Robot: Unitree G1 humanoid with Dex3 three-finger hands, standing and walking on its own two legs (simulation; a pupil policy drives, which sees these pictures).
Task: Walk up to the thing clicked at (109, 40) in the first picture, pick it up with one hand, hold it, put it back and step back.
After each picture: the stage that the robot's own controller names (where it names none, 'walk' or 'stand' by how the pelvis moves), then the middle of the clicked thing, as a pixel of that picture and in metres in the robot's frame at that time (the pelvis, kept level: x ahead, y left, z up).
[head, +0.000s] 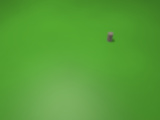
stand; (109, 37) +1.55 -0.35 -0.72
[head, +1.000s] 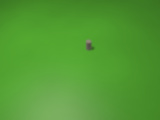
walk; (88, 45) +1.44 +0.02 -0.69
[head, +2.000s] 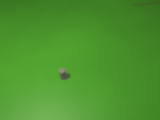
walk; (62, 74) +0.93 +0.26 -0.72
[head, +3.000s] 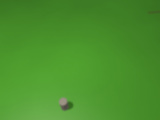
walk; (64, 104) +0.56 +0.22 -0.71
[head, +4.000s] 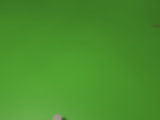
stand; out of the picture +0.42 +0.18 -0.70
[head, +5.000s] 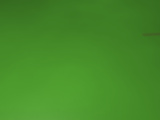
stand; out of the picture +0.37 +0.19 -0.72
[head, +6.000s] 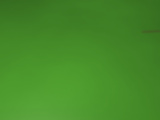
stand; out of the picture +0.37 +0.20 -0.73
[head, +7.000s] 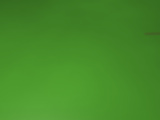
stand; out of the picture +0.37 +0.20 -0.73
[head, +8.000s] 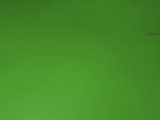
stand; out of the picture +0.37 +0.20 -0.73
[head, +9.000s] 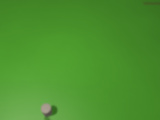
go down; (46, 110) +0.40 +0.20 -0.64
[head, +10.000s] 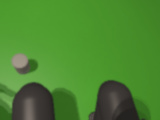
go down; (21, 64) +0.44 +0.24 -0.30
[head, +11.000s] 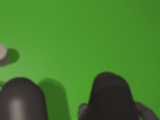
close in; out of the picture +0.43 +0.26 -0.26
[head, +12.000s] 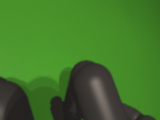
close; out of the picture +0.43 +0.29 -0.22
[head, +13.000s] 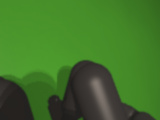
close; out of the picture +0.42 +0.29 -0.22
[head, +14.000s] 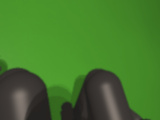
lift; out of the picture +0.36 +0.26 -0.19
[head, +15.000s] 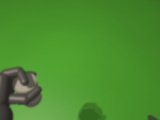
lift; (28, 90) +0.32 +0.19 +0.00
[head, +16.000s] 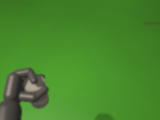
hold; (37, 92) +0.33 +0.17 +0.00
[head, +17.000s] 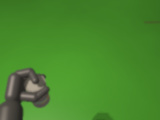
hold; (38, 91) +0.33 +0.17 -0.01
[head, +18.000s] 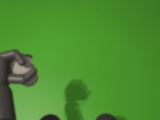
crouch; (25, 72) +0.39 +0.20 -0.06
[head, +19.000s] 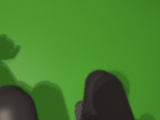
lower; out of the picture +0.47 +0.28 -0.13
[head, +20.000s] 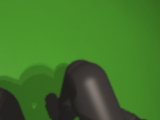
lower; out of the picture +0.43 +0.31 -0.23
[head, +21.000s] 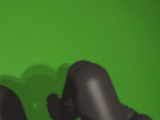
lower; out of the picture +0.43 +0.31 -0.23
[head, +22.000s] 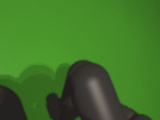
lower; out of the picture +0.43 +0.31 -0.23
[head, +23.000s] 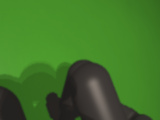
lower; out of the picture +0.44 +0.31 -0.23
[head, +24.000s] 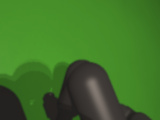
open; out of the picture +0.43 +0.29 -0.23
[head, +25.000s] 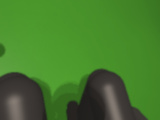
stand; out of the picture +0.44 +0.27 -0.25
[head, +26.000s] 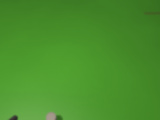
stand; (51, 119) +0.40 +0.18 -0.62
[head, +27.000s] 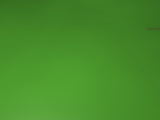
stand; out of the picture +0.41 +0.19 -0.66
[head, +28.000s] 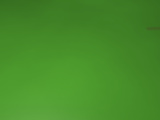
stand; out of the picture +0.40 +0.18 -0.67
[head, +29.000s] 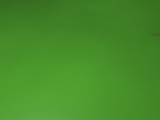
stand; out of the picture +0.43 +0.18 -0.72
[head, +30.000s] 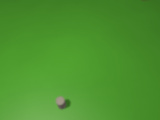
walk; (61, 103) +0.49 +0.20 -0.69
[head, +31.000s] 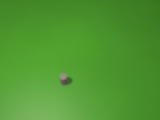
walk; (63, 79) +0.68 +0.17 -0.69
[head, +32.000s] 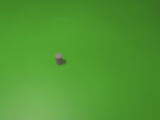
walk; (58, 59) +0.97 +0.22 -0.71
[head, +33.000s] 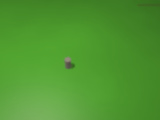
stand; (68, 63) +1.03 +0.16 -0.72
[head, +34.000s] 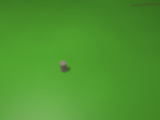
stand; (63, 66) +1.03 +0.20 -0.72
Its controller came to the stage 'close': yes
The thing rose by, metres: 0.70
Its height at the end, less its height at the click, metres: +0.00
